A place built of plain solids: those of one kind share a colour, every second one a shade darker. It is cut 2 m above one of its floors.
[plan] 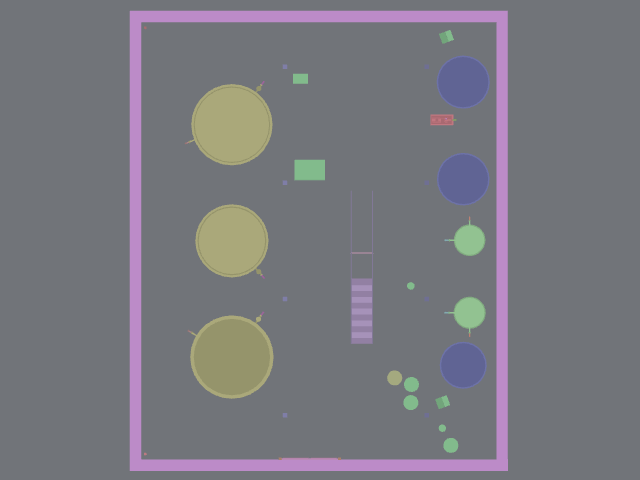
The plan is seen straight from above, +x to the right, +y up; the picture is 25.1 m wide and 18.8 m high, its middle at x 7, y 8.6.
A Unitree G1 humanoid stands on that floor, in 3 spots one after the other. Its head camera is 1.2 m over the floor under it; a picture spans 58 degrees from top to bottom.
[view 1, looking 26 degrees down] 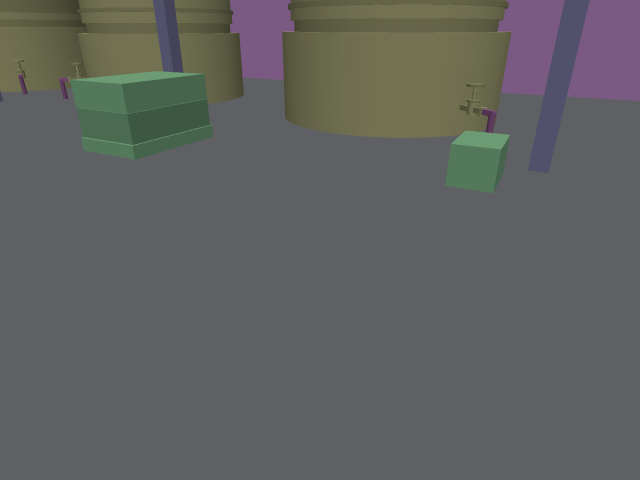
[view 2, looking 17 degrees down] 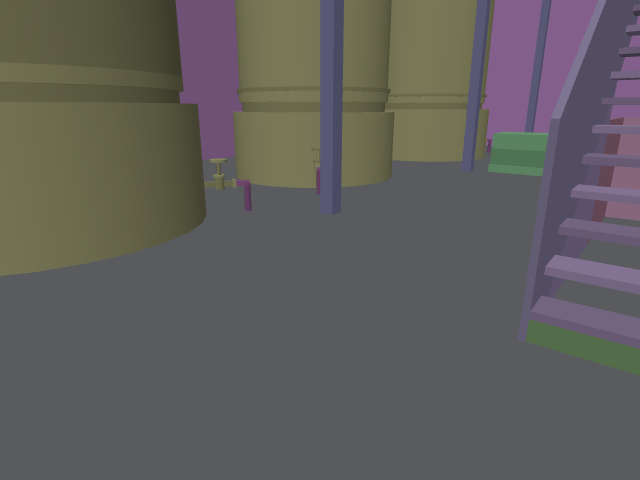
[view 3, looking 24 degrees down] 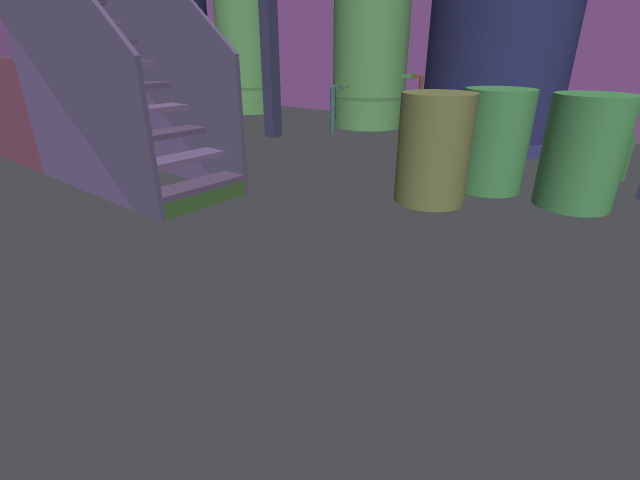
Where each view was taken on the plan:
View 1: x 10.13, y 15.43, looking -152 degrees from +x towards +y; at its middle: ground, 2.74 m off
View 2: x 8.64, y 2.23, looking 128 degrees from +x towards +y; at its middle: ground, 4.10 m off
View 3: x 6.60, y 1.70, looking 39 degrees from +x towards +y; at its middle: ground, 2.95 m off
